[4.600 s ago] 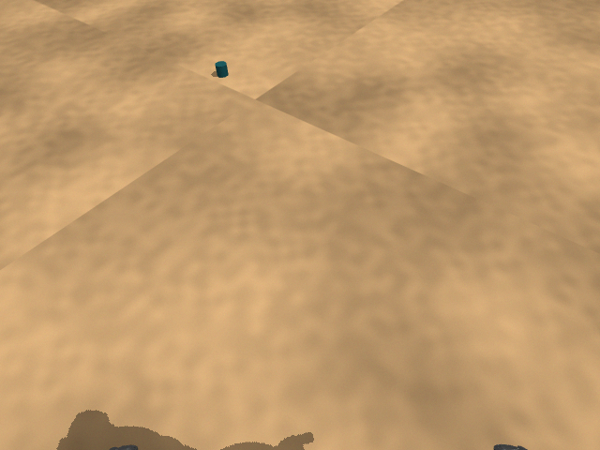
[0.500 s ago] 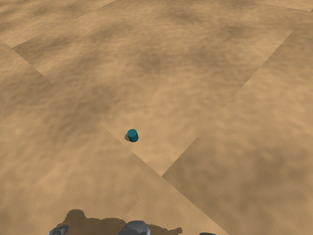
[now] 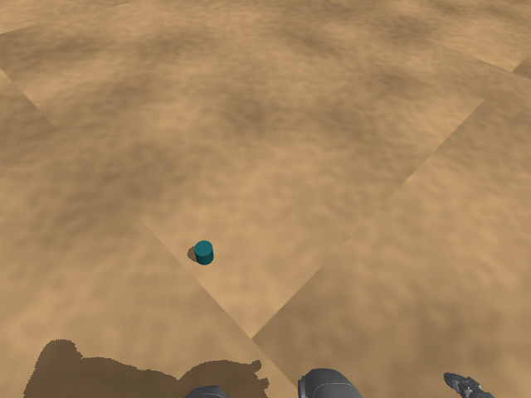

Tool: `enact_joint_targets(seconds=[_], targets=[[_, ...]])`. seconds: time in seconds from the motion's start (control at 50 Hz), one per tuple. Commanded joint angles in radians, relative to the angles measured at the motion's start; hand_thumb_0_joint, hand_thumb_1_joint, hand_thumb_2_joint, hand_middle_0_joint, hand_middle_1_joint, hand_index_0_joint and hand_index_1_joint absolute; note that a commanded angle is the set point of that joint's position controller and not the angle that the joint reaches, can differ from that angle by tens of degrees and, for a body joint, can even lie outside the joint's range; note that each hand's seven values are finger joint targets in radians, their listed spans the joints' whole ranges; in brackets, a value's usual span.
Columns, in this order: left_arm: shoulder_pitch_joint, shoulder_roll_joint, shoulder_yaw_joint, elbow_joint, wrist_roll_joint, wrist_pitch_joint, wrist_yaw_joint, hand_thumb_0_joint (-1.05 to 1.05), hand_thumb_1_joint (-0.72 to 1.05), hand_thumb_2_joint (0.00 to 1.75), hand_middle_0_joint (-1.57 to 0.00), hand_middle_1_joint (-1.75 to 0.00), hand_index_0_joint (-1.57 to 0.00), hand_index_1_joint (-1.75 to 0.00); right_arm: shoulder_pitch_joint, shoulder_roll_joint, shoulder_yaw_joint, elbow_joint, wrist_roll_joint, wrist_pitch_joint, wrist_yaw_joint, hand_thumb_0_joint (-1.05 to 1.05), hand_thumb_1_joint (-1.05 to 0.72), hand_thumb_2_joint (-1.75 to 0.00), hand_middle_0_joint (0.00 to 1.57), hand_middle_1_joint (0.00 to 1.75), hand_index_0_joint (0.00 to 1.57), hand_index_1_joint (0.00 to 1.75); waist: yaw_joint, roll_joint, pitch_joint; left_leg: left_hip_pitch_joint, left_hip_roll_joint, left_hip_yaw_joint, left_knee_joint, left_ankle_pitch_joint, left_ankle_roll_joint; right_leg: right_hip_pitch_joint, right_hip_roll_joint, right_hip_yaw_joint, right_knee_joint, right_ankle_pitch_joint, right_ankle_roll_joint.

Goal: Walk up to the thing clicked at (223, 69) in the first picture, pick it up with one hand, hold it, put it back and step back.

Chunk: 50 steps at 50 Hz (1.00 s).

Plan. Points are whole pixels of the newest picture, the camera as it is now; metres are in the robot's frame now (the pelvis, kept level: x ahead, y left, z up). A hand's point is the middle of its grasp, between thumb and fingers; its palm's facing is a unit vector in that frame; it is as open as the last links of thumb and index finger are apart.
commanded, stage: walk up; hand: left
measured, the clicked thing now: (204, 252) +0.74 +0.22 -0.73
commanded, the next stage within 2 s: none
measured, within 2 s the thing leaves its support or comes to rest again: neither
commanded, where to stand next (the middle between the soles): +0.35 -0.04 m, yaw +0 degrees
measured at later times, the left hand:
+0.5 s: hand (150, 343) +0.21 +0.20 -0.10, palm faces -0.01 -0.90 -0.43, open 7.3 cm
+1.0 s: hand (146, 304) +0.30 +0.24 -0.16, palm faces -0.03 -0.94 -0.33, open 7.3 cm
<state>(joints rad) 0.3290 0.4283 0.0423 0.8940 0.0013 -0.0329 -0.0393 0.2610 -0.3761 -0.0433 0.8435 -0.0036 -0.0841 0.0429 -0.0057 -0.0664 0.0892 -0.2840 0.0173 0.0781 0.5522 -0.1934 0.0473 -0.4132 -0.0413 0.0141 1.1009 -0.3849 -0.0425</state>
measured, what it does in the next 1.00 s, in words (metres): walks ahead: right foot, then left foot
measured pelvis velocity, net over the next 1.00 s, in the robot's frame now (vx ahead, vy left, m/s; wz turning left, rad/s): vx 0.25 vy -0.03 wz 0.02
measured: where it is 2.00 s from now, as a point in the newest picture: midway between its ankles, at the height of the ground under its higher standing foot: (268, 360)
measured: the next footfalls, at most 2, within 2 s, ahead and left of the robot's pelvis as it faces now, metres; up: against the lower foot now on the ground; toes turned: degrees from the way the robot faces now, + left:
right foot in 0.32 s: +0.23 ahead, -0.18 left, +0.00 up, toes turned -6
left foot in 0.82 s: +0.36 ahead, +0.08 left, +0.00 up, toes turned +1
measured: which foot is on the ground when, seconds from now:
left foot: down 0.00-0.36, up 0.38-0.80, down 0.82-1.00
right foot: up 0.00-0.30, down 0.32-0.86, up 0.88-1.00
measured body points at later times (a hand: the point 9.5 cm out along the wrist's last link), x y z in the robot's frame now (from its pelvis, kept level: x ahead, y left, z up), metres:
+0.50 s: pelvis +0.14 -0.07 +0.01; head +0.15 -0.11 +0.45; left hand +0.21 +0.25 -0.08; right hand +0.19 -0.39 -0.14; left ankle +0.14 +0.08 -0.66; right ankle +0.19 -0.18 -0.73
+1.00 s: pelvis +0.25 -0.03 +0.00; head +0.28 +0.01 +0.45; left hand +0.30 +0.29 -0.14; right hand +0.35 -0.34 -0.09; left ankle +0.33 +0.07 -0.73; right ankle +0.25 -0.18 -0.67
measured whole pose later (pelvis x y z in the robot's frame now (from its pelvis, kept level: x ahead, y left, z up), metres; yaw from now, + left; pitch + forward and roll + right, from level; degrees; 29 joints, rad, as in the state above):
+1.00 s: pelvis +0.25 -0.03 +0.00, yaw +1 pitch -4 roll -2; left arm 0.29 0.42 0.03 0.88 0.00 -0.02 -0.01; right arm 0.23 -0.36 -0.03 0.85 -0.01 -0.06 0.03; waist 0.00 -0.05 0.12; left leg -0.32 0.03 0.04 0.58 -0.20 0.04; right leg -0.41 -0.04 0.00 1.04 -0.45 -0.04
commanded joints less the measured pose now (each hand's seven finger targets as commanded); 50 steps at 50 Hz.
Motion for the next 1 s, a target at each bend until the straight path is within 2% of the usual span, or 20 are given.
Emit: enact_joint_targets(seconds=[0.0, 0.1, 0.2, 0.26, 0.3, 0.32, 0.34, 0.36, 0.38, 0.44, 0.48, 0.62, 0.72, 0.78, 0.8, 0.82, 0.84, 0.86, 0.94, 0.98], targets=[[0.094, 0.183, 0.061, -0.031, 0.003, -0.01, -0.008, 0.0, 0.9, 0.9, -0.2, -0.3, -0.2, -0.3, 0.047, -0.288, -0.087, -0.06, 0.004, -0.026, -0.021, 0.0, -0.9, -0.9, 0.2, 0.3, 0.2, 0.3, 0.0, 0.214, -0.01, 0.034, 0.231, -0.242, -0.351, -0.185, 0.139, -0.095, -0.055, 0.035, -0.086, 0.121, 0.035], [-0.011, 0.175, 0.068, -0.057, 0.017, -0.013, -0.029, 0.0, 0.9, 0.9, -0.2, -0.3, -0.2, -0.3, 0.054, -0.313, -0.098, -0.064, -0.002, -0.025, -0.013, 0.0, -0.9, -0.9, 0.2, 0.3, 0.2, 0.3, -0.021, 0.216, 0.023, 0.069, 0.251, -0.228, -0.386, -0.285, 0.176, -0.144, -0.087, -0.002, -0.287, 0.17, 0.058], [-0.068, 0.166, 0.069, -0.059, 0.013, -0.03, -0.035, 0.0, 0.9, 0.9, -0.2, -0.3, -0.2, -0.3, 0.041, -0.317, -0.098, -0.071, -0.002, -0.015, -0.008, 0.0, -0.9, -0.9, 0.2, 0.3, 0.2, 0.3, -0.019, 0.197, 0.03, 0.031, 0.244, -0.198, -0.346, -0.302, 0.159, -0.037, -0.067, -0.039, -0.458, 0.2, 0.041], [-0.004, 0.17, 0.075, -0.027, 0.014, -0.046, -0.027, 0.0, 0.9, 0.9, -0.2, -0.3, -0.2, -0.3, 0.018, -0.311, -0.093, -0.079, 0.0, -0.003, -0.007, 0.0, -0.9, -0.9, 0.2, 0.3, 0.2, 0.3, 0.026, 0.147, -0.018, -0.01, 0.235, -0.168, -0.231, -0.278, 0.137, 0.142, -0.038, -0.056, -0.547, 0.211, 0.027], [0.116, 0.207, 0.091, 0.009, 0.022, -0.064, -0.006, 0.0, 0.9, 0.9, -0.2, -0.3, -0.2, -0.3, 0.039, -0.239, -0.065, -0.079, -0.011, 0.004, -0.008, 0.0, -0.9, -0.9, 0.2, 0.3, 0.2, 0.3, 0.078, 0.017, -0.108, -0.066, 0.153, -0.089, 0.041, -0.176, 0.097, 0.361, -0.015, -0.041, -0.616, 0.122, 0.015], [0.173, 0.268, 0.112, 0.014, 0.03, -0.076, 0.009, 0.0, 0.9, 0.9, -0.2, -0.3, -0.2, -0.3, 0.091, -0.164, -0.039, -0.083, -0.007, 0.004, -0.007, 0.0, -0.9, -0.9, 0.2, 0.3, 0.2, 0.3, 0.097, -0.201, -0.147, -0.176, 0.06, -0.005, 0.317, -0.186, 0.055, 0.457, -0.149, 0.183, -0.762, -0.084, -0.018], [0.144, 0.32, 0.115, -0.019, 0.025, -0.084, 0.019, 0.0, 0.9, 0.9, -0.2, -0.3, -0.2, -0.3, 0.124, -0.135, -0.023, -0.084, -0.003, 0.011, -0.007, 0.0, -0.9, -0.9, 0.2, 0.3, 0.2, 0.3, 0.074, -0.254, -0.099, -0.366, -0.06, -0.041, 0.489, -0.316, -0.007, 0.481, -0.331, 0.54, -0.867, -0.137, -0.081], [0.098, 0.337, 0.115, -0.026, 0.009, -0.075, 0.017, 0.0, 0.9, 0.9, -0.2, -0.3, -0.2, -0.3, 0.094, -0.246, -0.054, -0.065, -0.009, 0.023, -0.02, 0.0, -0.9, -0.9, 0.2, 0.3, 0.2, 0.3, 0.082, -0.145, -0.054, -0.38, -0.015, -0.102, 0.541, -0.32, -0.005, 0.406, -0.382, 0.597, -0.892, -0.17, -0.162], [0.09, 0.322, 0.11, -0.039, 0.002, -0.071, 0.018, 0.0, 0.9, 0.9, -0.2, -0.3, -0.2, -0.3, 0.078, -0.274, -0.063, -0.05, -0.007, 0.024, -0.022, 0.0, -0.9, -0.9, 0.2, 0.3, 0.2, 0.3, 0.074, -0.123, -0.021, -0.377, 0.014, -0.138, 0.553, -0.285, -0.005, 0.356, -0.367, 0.566, -0.884, -0.091, -0.168], [0.017, 0.249, 0.087, -0.057, -0.012, -0.076, 0.029, 0.0, 0.9, 0.9, -0.2, -0.3, -0.2, -0.3, 0.124, -0.241, -0.057, 0.003, 0.015, 0.03, -0.015, 0.0, -0.9, -0.9, 0.2, 0.3, 0.2, 0.3, 0.018, -0.097, -0.013, -0.298, 0.037, -0.184, 0.499, -0.15, -0.015, 0.304, -0.235, 0.23, -0.848, 0.222, -0.074], [0.014, 0.232, 0.081, -0.068, -0.007, -0.08, 0.03, 0.0, 0.9, 0.9, -0.2, -0.3, -0.2, -0.3, 0.133, -0.224, -0.056, 0.012, 0.01, 0.04, -0.006, 0.0, -0.9, -0.9, 0.2, 0.3, 0.2, 0.3, 0.014, -0.108, -0.032, -0.261, 0.014, -0.162, 0.475, -0.093, -0.022, 0.296, -0.202, 0.139, -0.83, 0.375, -0.087], [0.029, 0.232, 0.092, -0.106, 0.008, -0.075, 0.028, 0.0, 0.9, 0.9, -0.2, -0.3, -0.2, -0.3, -0.001, -0.214, -0.071, -0.027, -0.014, 0.049, 0.019, 0.0, -0.9, -0.9, 0.2, 0.3, 0.2, 0.3, 0.056, -0.054, 0.037, -0.302, 0.049, -0.146, 0.24, -0.001, -0.057, 0.272, -0.227, 0.08, -0.904, 0.052, -0.14], [0.012, 0.225, 0.071, -0.113, 0.006, -0.06, 0.035, 0.0, 0.9, 0.9, -0.2, -0.3, -0.2, -0.3, -0.025, -0.177, -0.057, -0.03, -0.022, 0.032, 0.011, 0.0, -0.9, -0.9, 0.2, 0.3, 0.2, 0.3, 0.046, -0.058, -0.006, -0.097, 0.053, -0.066, 0.083, 0.018, -0.044, 0.211, -0.246, 0.01, -0.732, 0.428, -0.158], [-0.013, 0.201, 0.047, -0.115, -0.001, -0.044, 0.04, 0.0, 0.9, 0.9, -0.2, -0.3, -0.2, -0.3, 0.054, -0.2, -0.068, 0.005, -0.021, 0.021, -0.005, 0.0, -0.9, -0.9, 0.2, 0.3, 0.2, 0.3, -0.013, 0.037, -0.067, 0.128, -0.002, -0.024, -0.02, 0.107, -0.004, 0.124, -0.18, -0.049, -0.525, 0.44, -0.098], [0.0, 0.17, 0.034, -0.117, -0.003, -0.041, 0.04, 0.0, 0.9, 0.9, -0.2, -0.3, -0.2, -0.3, 0.125, -0.243, -0.082, 0.023, -0.023, 0.017, -0.016, 0.0, -0.9, -0.9, 0.2, 0.3, 0.2, 0.3, -0.048, 0.139, -0.117, 0.216, 0.026, -0.074, -0.069, 0.059, 0.027, 0.097, -0.118, -0.091, -0.358, 0.388, -0.065], [0.054, 0.122, 0.026, -0.133, -0.009, -0.041, 0.035, 0.0, 0.9, 0.9, -0.2, -0.3, -0.2, -0.3, 0.185, -0.34, -0.109, 0.015, -0.03, 0.011, -0.022, 0.0, -0.9, -0.9, 0.2, 0.3, 0.2, 0.3, -0.06, 0.346, -0.181, 0.332, 0.219, -0.384, -0.143, -0.027, 0.104, -0.054, -0.015, -0.13, -0.117, 0.137, -0.015], [0.111, 0.118, 0.025, -0.113, -0.011, -0.03, 0.039, 0.0, 0.9, 0.9, -0.2, -0.3, -0.2, -0.3, 0.159, -0.366, -0.108, -0.018, -0.017, 0.008, -0.027, 0.0, -0.9, -0.9, 0.2, 0.3, 0.2, 0.3, -0.026, 0.309, -0.16, 0.331, 0.368, -0.644, -0.225, -0.038, 0.185, -0.174, 0.078, -0.061, -0.024, -0.179, 0.004], [0.091, 0.197, 0.045, -0.085, -0.002, -0.016, 0.052, 0.0, 0.9, 0.9, -0.2, -0.3, -0.2, -0.3, 0.142, -0.377, -0.115, -0.011, 0.011, 0.014, -0.023, 0.0, -0.9, -0.9, 0.2, 0.3, 0.2, 0.3, -0.038, 0.273, -0.151, 0.288, 0.42, -0.708, -0.254, -0.128, 0.262, -0.171, 0.012, -0.003, 0.057, -0.217, -0.005], [0.069, 0.195, 0.044, -0.045, -0.007, -0.005, 0.036, 0.0, 0.9, 0.9, -0.2, -0.3, -0.2, -0.3, 0.021, -0.278, -0.079, -0.043, 0.004, 0.014, -0.035, 0.0, -0.9, -0.9, 0.2, 0.3, 0.2, 0.3, 0.004, 0.212, -0.042, 0.054, 0.222, -0.295, -0.249, 0.002, 0.129, -0.069, -0.032, 0.053, -0.053, -0.033, -0.004], [0.102, 0.17, 0.041, -0.019, -0.005, 0.0, 0.033, 0.0, 0.9, 0.9, -0.2, -0.3, -0.2, -0.3, -0.003, -0.277, -0.074, -0.045, -0.003, 0.016, -0.036, 0.0, -0.9, -0.9, 0.2, 0.3, 0.2, 0.3, 0.013, 0.264, -0.054, 0.029, 0.203, -0.249, -0.242, 0.004, 0.143, -0.034, -0.024, 0.01, -0.106, 0.019, 0.02]])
